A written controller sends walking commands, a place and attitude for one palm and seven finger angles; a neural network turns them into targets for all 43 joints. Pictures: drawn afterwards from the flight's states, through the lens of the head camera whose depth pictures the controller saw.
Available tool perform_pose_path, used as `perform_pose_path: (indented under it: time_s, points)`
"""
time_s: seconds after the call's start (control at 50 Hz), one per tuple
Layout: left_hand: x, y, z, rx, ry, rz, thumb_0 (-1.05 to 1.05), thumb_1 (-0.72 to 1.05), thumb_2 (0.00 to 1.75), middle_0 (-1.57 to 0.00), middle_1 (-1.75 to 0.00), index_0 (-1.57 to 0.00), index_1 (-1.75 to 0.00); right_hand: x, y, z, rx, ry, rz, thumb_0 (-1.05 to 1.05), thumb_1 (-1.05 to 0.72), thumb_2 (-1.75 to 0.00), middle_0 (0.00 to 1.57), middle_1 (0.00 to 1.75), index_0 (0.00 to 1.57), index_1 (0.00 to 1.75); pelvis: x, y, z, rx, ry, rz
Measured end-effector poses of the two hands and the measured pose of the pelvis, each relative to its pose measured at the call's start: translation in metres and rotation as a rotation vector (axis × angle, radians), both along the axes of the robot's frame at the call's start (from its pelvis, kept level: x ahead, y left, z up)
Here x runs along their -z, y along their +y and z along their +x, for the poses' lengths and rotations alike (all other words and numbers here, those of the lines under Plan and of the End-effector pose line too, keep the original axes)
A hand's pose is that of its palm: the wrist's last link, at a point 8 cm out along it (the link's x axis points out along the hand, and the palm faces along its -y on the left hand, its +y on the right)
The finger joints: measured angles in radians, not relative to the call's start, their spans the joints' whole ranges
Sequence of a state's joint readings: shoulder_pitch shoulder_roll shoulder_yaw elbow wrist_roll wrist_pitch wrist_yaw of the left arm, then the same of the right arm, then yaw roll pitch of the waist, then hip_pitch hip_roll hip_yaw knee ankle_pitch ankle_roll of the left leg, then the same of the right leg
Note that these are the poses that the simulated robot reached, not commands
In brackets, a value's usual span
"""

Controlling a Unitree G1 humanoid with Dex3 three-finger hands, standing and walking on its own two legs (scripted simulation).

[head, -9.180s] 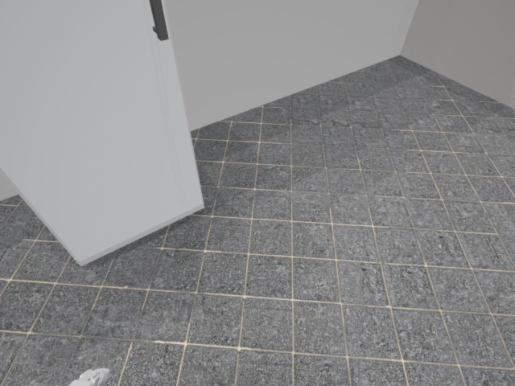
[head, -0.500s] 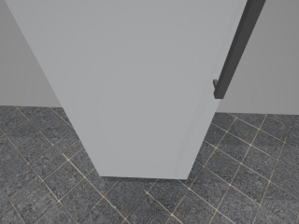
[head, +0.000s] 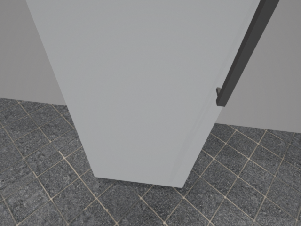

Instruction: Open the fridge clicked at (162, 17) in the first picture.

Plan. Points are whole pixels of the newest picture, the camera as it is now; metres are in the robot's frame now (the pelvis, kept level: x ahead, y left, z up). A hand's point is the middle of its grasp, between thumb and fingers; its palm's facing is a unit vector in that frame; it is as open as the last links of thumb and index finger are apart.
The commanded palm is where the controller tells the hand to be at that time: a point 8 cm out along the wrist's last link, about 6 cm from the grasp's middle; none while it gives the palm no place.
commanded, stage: come to a stop and stand still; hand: right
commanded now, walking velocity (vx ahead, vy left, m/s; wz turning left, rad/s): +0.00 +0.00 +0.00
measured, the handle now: (237, 56) +0.46 -0.16 +0.26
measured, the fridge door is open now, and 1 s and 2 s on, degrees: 0 0 0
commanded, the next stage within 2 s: look again from close up in 0.32 s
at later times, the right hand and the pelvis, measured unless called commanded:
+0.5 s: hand out of the picture +0.02 -0.17 -0.17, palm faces +0.00 +0.98 -0.19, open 7.4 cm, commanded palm none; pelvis +0.02 -0.01 +0.01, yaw +1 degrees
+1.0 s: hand out of the picture +0.03 -0.17 -0.17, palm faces +0.01 +0.98 -0.20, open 7.4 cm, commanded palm none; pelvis +0.03 +0.00 +0.01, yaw +0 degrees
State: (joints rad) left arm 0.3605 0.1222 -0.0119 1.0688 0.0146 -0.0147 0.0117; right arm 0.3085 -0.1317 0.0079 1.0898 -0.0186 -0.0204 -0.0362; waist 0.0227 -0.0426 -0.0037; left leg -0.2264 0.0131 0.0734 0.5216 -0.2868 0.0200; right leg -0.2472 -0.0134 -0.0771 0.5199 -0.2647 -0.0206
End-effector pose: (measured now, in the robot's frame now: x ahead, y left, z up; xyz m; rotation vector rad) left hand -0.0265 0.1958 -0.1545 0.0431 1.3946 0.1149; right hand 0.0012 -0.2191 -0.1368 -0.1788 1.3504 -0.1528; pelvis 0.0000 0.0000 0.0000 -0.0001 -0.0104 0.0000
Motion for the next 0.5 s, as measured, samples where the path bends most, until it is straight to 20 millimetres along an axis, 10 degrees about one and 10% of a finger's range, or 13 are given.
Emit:
perform_pose_path:
  time_s: [0.5]
  points:
    - [-0.013, 0.019, 0.049, 0.041, -0.027, 0.086, 0.01, 0.91, 0.9, -0.2, -0.3, -0.19, -0.3, 0.002, -0.004, 0.012, 0.005, 0.04, 0.031, 0.01, -0.91, -0.9, 0.2, 0.3, 0.2, 0.3, -0.005, -0.007, 0.019, -0.011, 0.0, -0.008]
